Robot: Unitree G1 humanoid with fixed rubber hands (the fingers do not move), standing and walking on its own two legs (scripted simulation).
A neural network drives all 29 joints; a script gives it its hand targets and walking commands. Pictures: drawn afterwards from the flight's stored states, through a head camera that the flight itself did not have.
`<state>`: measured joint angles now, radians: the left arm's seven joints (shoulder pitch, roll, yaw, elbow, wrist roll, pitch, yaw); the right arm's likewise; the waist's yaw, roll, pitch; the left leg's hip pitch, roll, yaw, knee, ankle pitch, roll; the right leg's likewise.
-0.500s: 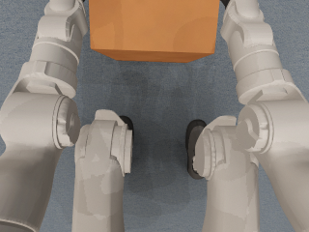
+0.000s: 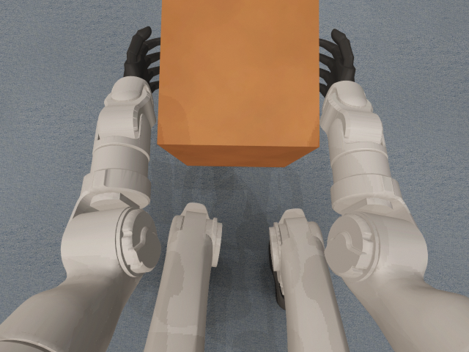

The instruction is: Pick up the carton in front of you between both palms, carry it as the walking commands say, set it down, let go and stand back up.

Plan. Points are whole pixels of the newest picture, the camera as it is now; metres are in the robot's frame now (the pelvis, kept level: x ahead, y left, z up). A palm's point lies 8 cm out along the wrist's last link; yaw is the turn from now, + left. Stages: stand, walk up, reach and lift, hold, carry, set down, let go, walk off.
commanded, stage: reach and lift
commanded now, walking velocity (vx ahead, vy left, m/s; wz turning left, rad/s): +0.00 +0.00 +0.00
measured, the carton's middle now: (237, 102) +0.50 +0.03 -0.14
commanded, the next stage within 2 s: none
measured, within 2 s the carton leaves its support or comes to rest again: neither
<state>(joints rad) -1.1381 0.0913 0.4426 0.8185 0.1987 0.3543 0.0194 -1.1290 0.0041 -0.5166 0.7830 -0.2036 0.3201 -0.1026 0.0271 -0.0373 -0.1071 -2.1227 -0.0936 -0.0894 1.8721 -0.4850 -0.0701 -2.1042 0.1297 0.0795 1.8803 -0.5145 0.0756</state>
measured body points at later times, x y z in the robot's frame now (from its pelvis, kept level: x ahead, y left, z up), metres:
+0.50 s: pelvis +0.04 +0.00 +0.12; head +0.23 +0.02 +0.53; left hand +0.48 +0.18 +0.07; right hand +0.49 -0.13 +0.08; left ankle +0.12 +0.13 -0.42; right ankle +0.12 -0.13 -0.42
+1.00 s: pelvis +0.09 +0.00 +0.26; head +0.17 +0.01 +0.71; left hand +0.43 +0.17 +0.23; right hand +0.44 -0.14 +0.23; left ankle +0.12 +0.13 -0.42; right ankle +0.12 -0.13 -0.42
